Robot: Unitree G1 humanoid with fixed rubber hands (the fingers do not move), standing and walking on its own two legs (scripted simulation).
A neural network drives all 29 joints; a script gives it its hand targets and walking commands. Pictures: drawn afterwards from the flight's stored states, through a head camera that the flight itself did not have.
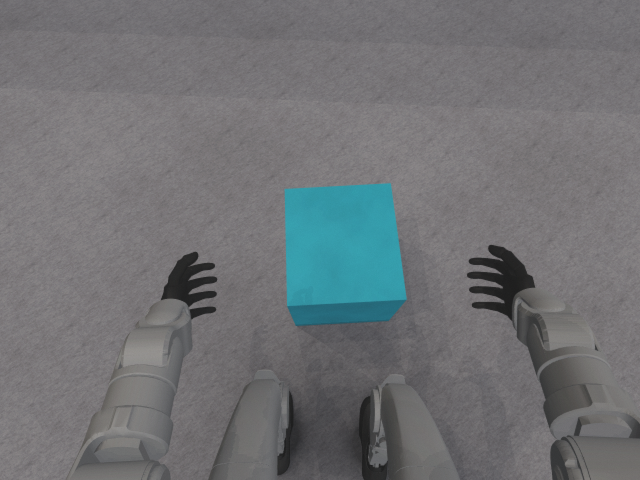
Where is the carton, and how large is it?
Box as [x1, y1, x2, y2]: [285, 183, 406, 325]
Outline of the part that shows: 390,183 285,189 287,306 296,325 388,320 406,299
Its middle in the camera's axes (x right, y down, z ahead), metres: +0.06 +0.04 +1.02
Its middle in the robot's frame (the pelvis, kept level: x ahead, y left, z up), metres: +0.55 -0.02 -0.55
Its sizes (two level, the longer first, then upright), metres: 0.294 0.264 0.266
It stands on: the floor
